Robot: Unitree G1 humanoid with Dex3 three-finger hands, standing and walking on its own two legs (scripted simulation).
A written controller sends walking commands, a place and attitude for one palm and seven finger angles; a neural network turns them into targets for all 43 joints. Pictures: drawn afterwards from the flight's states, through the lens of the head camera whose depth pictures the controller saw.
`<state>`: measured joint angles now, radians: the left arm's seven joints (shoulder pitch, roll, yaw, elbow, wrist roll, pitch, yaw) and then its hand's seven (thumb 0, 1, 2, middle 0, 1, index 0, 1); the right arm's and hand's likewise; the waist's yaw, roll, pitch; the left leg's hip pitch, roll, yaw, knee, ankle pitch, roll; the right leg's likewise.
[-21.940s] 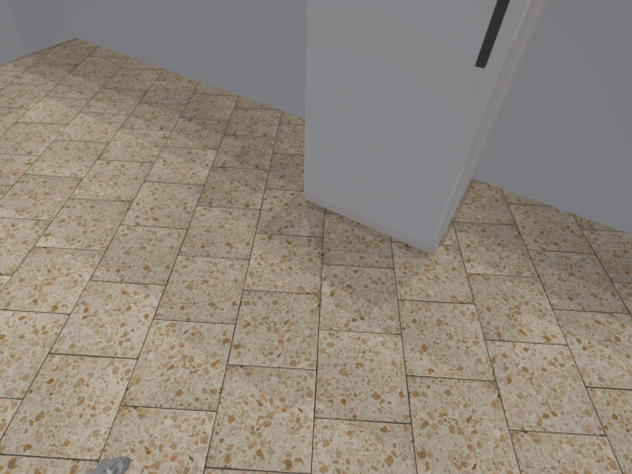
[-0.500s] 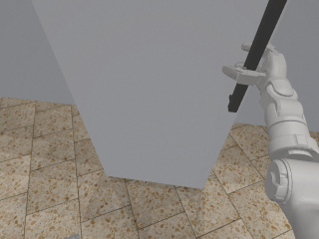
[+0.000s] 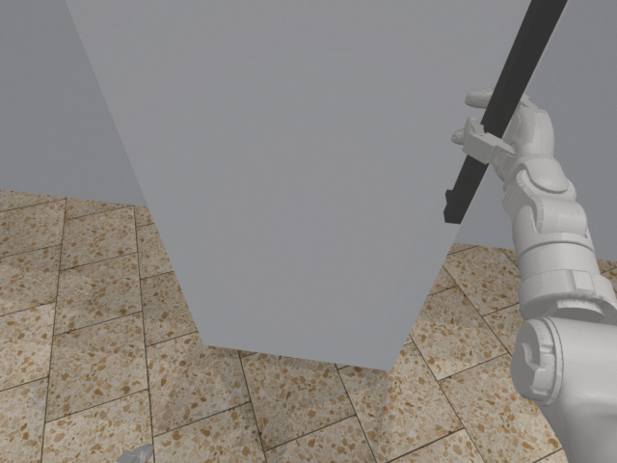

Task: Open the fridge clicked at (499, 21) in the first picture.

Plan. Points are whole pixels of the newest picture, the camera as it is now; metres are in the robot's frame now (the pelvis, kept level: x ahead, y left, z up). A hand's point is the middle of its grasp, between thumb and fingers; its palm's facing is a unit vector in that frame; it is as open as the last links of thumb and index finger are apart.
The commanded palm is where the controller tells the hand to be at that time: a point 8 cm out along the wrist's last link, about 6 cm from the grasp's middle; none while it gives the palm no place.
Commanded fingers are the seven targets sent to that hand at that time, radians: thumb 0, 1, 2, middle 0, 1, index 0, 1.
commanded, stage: grip the handle and tug to test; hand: right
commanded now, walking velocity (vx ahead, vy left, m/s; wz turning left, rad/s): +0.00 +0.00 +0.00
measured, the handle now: (502, 86) +0.51 -0.16 +0.27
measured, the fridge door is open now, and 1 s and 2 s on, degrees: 0 9 37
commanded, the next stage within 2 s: pull the door a little, standing still in 0.52 s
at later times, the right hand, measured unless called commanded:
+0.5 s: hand (473, 142) +0.47 -0.13 +0.22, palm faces +0.03 +1.00 +0.01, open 5.4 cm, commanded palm +0.41 -0.19 +0.21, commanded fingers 0.00 -0.90 -0.90 0.45 1.40 0.45 1.40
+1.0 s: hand (473, 188) +0.38 -0.12 +0.22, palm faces +0.02 +1.00 +0.00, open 5.7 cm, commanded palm +0.35 -0.18 +0.21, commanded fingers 0.00 -0.90 -0.90 0.45 1.40 0.45 1.40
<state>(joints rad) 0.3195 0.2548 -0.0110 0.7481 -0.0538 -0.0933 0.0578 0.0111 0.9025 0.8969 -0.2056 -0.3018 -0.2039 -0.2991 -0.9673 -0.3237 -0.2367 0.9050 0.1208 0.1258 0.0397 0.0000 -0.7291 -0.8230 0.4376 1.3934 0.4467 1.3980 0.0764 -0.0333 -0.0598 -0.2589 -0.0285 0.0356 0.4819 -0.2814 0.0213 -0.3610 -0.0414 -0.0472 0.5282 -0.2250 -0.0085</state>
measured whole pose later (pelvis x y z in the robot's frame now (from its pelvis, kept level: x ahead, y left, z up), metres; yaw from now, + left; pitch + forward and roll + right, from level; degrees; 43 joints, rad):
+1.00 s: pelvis +0.03 +0.01 +0.01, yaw +1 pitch -2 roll +0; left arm 0.14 0.23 -0.04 0.63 -0.06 0.04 0.06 0.01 0.90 0.90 -0.20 -0.30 -0.20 -0.30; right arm -0.36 -0.18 -0.16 0.04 0.19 0.44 0.03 0.00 -0.70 -0.74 0.41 1.40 0.38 1.40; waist -0.02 -0.05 -0.11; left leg -0.07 -0.02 0.01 0.40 -0.30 0.03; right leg -0.15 -0.03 -0.07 0.42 -0.23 0.01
